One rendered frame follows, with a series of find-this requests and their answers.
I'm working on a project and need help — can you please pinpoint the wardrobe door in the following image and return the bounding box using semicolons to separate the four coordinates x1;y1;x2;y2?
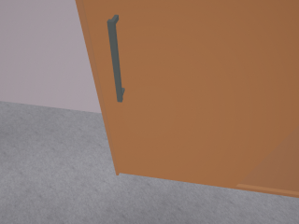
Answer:
239;125;299;192
83;0;299;189

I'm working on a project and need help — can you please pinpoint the handle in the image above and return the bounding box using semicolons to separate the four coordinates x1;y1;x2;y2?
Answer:
107;14;125;103

